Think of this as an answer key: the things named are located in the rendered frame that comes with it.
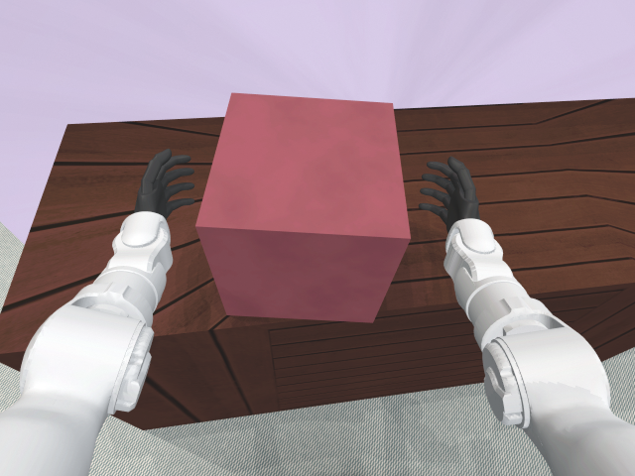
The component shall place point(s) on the left robot forearm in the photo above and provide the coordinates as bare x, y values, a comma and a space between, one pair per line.
133, 281

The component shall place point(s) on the carton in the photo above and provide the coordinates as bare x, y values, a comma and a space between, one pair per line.
304, 213

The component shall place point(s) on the pedestal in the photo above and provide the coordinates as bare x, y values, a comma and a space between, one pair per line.
555, 182

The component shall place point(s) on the robot left hand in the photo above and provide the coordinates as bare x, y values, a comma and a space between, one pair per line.
153, 194

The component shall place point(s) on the robot right hand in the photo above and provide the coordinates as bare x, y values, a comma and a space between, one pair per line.
461, 201

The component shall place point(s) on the right robot upper arm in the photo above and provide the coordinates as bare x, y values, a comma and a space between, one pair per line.
549, 384

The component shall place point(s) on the left robot upper arm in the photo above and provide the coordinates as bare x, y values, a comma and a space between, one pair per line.
88, 365

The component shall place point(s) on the right robot forearm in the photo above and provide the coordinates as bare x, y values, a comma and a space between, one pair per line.
493, 300

